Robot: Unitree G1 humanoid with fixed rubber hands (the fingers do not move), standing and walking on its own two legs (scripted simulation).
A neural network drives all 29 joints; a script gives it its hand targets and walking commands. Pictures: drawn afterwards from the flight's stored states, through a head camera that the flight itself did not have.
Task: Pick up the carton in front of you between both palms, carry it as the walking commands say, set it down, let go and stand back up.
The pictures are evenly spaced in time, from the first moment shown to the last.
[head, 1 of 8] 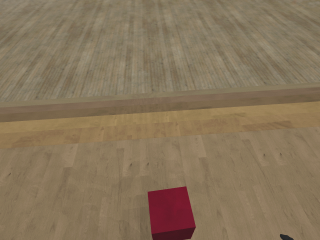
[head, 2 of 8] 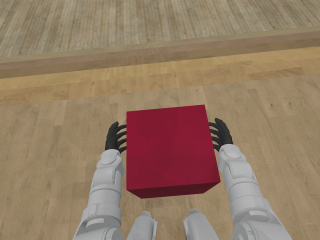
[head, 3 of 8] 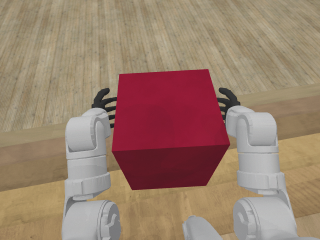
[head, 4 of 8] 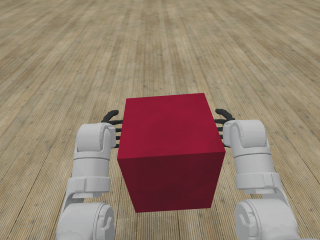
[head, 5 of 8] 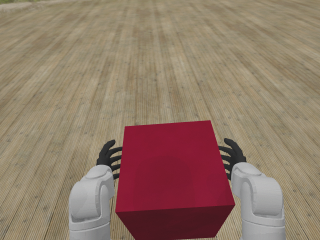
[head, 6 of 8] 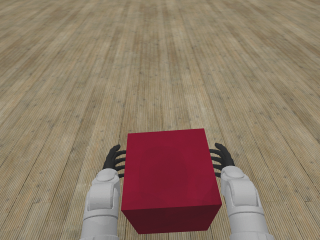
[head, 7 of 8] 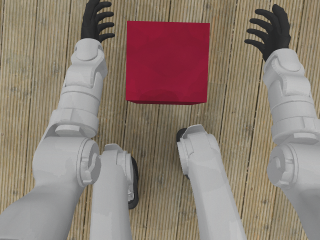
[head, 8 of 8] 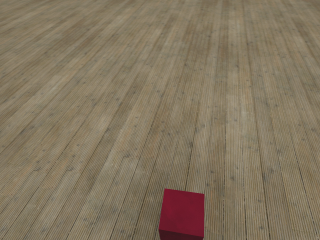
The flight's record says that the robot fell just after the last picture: no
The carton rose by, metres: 0.68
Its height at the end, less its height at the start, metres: -0.86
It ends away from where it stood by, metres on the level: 4.59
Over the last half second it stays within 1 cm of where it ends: yes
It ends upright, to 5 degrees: yes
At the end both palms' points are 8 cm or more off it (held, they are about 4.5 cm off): yes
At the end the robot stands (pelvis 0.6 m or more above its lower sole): yes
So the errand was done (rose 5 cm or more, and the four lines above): yes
